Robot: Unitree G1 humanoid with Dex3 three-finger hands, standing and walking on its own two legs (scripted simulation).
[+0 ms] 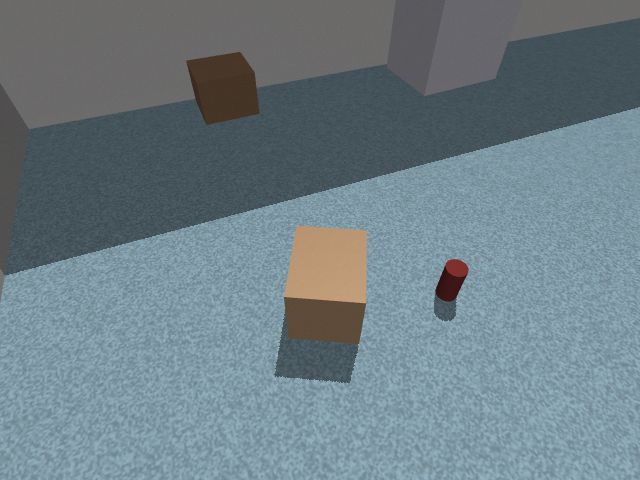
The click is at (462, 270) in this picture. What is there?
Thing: squat round
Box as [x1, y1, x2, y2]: [436, 259, 468, 300]
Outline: 460,260 449,260 447,261 436,287 436,294 443,300 454,299 467,273 467,266
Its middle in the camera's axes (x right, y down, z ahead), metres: +0.49 +0.16 +1.45
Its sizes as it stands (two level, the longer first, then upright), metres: 0.080 0.080 0.157
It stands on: the floor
